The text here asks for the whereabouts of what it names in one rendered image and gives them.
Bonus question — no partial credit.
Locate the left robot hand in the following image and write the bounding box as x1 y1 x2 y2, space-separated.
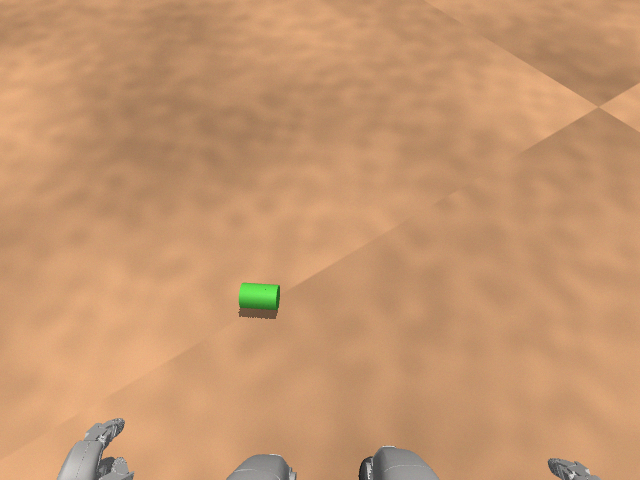
57 418 134 480

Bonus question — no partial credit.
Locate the right robot hand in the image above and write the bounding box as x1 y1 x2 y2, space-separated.
548 458 602 480

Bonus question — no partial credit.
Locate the can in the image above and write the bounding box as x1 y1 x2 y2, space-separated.
239 283 280 310

